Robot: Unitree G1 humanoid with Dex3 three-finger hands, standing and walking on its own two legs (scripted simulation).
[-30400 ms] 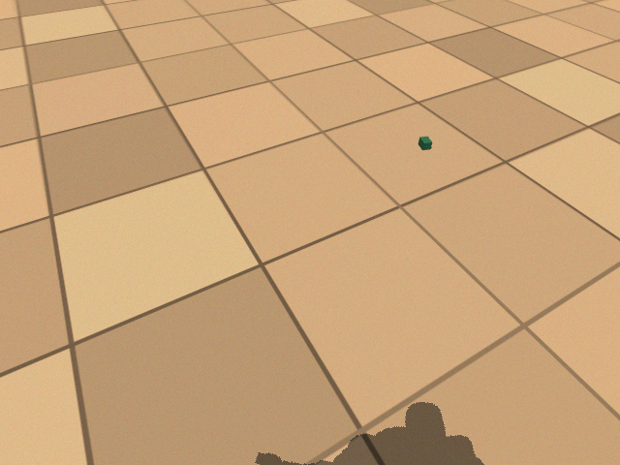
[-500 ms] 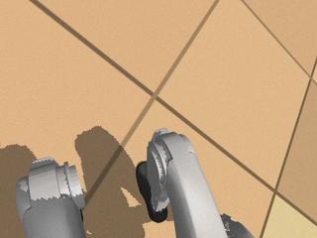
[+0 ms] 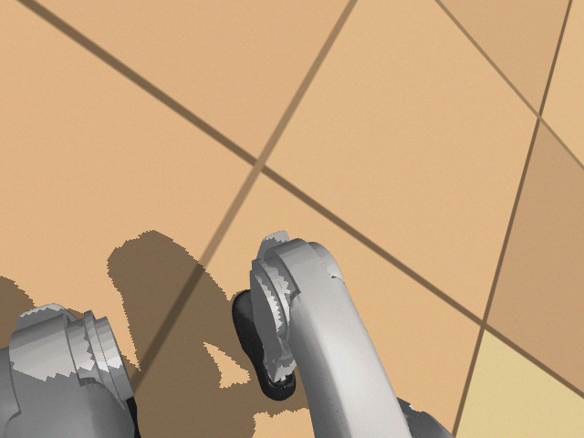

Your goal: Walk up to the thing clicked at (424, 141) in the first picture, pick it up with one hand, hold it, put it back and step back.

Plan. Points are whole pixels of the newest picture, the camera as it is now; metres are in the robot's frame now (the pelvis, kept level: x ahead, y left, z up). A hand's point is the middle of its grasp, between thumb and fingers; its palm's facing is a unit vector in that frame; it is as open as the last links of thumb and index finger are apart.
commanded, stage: rest palm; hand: left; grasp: from above
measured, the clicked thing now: out of the picture +0.50 +0.37 -0.29
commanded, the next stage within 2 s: close in 1.72 s
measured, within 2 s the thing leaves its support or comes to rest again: neither
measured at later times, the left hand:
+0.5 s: hand out of the picture +0.48 +0.36 -0.24, palm faces -0.38 -0.26 -0.89, open 13.2 cm
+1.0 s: hand out of the picture +0.49 +0.35 -0.26, palm faces -0.36 -0.25 -0.90, open 12.9 cm
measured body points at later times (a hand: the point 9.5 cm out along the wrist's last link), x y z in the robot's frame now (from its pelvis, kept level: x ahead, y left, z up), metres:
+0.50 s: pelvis +0.00 +0.01 +0.00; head +0.30 +0.12 +0.31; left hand +0.50 +0.37 -0.19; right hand +0.03 -0.24 -0.05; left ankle +0.07 +0.12 -0.28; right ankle +0.12 -0.13 -0.28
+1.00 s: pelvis +0.00 +0.01 +0.00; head +0.32 +0.13 +0.30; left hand +0.51 +0.36 -0.20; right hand +0.01 -0.24 -0.03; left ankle +0.07 +0.12 -0.28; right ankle +0.12 -0.13 -0.28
